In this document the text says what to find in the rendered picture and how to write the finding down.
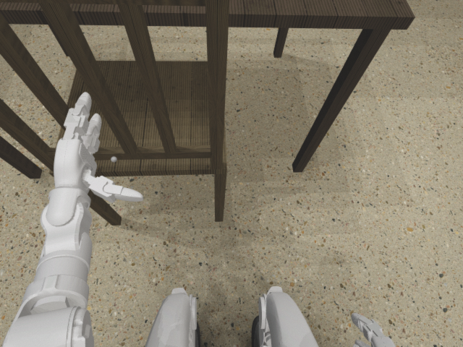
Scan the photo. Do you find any right robot hand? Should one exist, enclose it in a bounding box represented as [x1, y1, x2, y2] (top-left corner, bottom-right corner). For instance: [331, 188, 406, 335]
[351, 313, 396, 347]

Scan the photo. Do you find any robot left thigh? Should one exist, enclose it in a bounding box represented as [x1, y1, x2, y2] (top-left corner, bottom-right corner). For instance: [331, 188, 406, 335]
[145, 293, 197, 347]

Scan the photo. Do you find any robot thigh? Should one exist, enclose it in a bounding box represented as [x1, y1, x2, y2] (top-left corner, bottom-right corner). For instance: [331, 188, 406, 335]
[258, 292, 319, 347]
[145, 293, 197, 347]

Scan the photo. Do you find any chair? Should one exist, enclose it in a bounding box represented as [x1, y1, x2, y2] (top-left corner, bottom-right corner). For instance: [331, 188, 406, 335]
[0, 0, 229, 226]

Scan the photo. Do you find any left robot hand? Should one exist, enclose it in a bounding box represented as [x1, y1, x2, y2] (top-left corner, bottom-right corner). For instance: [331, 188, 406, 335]
[54, 92, 143, 203]

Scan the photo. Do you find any robot left forearm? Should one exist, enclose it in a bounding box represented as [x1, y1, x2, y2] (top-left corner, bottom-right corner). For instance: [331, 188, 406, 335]
[2, 187, 93, 347]

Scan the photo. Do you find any table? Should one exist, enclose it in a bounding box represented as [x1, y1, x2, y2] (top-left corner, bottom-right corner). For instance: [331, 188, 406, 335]
[0, 0, 415, 179]

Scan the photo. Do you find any robot left upper arm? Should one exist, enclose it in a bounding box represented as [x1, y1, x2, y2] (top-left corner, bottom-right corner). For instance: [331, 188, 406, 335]
[6, 306, 94, 347]

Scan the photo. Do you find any robot right thigh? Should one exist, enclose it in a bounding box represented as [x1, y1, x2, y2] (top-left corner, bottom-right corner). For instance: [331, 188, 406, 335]
[258, 292, 319, 347]

